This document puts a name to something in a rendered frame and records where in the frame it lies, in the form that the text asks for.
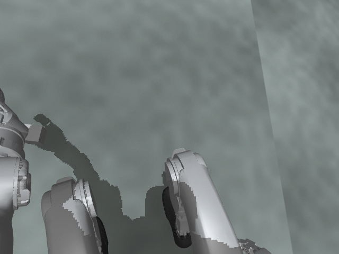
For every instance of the left robot foot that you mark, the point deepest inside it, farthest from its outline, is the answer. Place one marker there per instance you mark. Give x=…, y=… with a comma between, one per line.
x=104, y=240

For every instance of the right robot hand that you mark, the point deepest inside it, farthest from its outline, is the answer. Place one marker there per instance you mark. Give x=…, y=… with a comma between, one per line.
x=250, y=247

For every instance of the left robot arm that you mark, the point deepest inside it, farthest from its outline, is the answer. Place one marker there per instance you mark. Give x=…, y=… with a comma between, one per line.
x=15, y=179

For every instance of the right robot foot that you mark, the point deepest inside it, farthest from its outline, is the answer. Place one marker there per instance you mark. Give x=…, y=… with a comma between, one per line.
x=181, y=241

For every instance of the cube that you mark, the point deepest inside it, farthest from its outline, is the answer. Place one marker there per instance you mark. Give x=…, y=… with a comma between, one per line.
x=36, y=134

